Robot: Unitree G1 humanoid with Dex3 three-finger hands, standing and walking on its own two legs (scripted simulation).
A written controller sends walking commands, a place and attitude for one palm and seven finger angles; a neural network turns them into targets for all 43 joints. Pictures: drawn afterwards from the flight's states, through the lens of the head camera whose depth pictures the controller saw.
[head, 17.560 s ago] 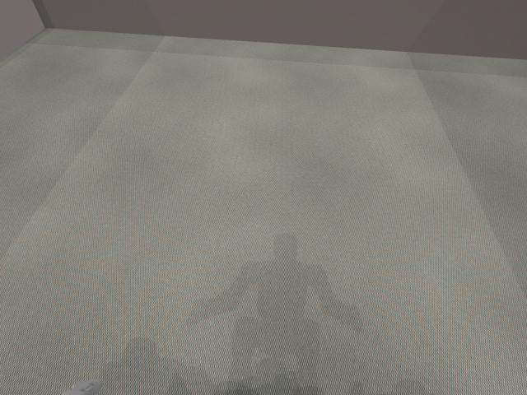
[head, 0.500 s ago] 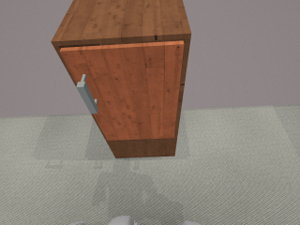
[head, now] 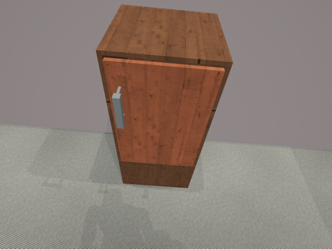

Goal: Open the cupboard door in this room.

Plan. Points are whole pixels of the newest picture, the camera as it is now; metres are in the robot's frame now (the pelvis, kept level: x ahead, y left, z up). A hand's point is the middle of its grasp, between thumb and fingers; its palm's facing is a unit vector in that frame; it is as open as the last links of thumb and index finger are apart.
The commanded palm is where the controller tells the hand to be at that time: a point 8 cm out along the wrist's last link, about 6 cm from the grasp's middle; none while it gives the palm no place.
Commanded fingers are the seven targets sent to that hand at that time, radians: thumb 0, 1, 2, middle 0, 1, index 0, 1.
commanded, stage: come to a stop and stand still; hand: left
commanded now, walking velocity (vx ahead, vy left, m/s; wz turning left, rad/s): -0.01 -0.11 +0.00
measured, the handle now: (120, 107) +0.57 +0.21 -0.04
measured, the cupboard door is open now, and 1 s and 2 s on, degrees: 0 0 0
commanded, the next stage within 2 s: look again from close up in 0.24 s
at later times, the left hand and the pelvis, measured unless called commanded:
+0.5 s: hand out of the picture +0.06 +0.18 -0.18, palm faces +0.01 -0.97 -0.25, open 7.3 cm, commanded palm none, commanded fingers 0.00 0.90 0.90 -0.20 -0.30 -0.20 -0.30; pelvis +0.00 -0.02 -0.01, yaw +0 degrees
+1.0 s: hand out of the picture +0.01 +0.25 -0.16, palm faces +0.01 -0.95 -0.30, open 7.3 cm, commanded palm none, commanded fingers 0.00 0.90 0.90 -0.20 -0.30 -0.20 -0.30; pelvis -0.05 +0.01 +0.00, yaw +0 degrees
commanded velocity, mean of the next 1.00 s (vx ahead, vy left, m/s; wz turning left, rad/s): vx -0.01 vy -0.01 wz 0.00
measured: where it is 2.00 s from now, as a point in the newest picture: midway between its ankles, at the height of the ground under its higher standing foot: outside the picture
